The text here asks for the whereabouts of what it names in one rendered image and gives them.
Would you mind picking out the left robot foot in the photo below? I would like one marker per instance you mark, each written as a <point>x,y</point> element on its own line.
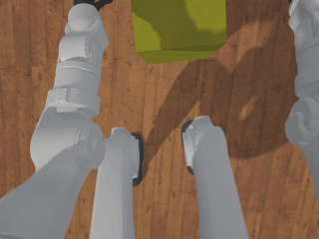
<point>138,180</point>

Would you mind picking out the left robot hand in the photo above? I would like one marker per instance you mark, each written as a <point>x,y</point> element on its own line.
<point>99,4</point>

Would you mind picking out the right robot foot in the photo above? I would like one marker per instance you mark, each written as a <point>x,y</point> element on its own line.
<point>183,129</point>

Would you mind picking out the robot right upper arm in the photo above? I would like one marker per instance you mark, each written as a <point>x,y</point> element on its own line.
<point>302,129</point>

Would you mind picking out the robot right forearm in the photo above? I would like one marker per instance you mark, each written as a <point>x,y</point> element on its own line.
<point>304,21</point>

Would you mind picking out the robot left forearm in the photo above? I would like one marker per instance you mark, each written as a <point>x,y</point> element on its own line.
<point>79,67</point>

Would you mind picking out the carton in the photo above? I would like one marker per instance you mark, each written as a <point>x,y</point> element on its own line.
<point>169,31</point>

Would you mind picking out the robot foot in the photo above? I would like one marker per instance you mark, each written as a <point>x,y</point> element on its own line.
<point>183,129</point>
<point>138,180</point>

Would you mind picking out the robot left upper arm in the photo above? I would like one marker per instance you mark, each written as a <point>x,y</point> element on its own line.
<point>64,151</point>

